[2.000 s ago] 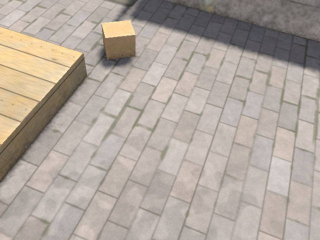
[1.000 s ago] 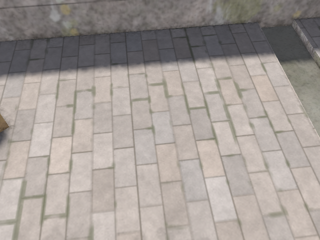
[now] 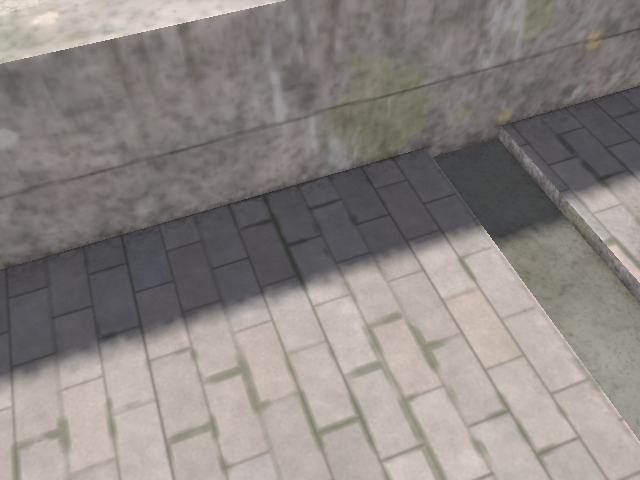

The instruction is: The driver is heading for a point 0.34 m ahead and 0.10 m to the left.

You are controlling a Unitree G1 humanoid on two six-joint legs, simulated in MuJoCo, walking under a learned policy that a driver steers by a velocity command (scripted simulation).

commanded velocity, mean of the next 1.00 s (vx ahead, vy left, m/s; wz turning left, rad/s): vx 0.24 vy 0.00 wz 0.12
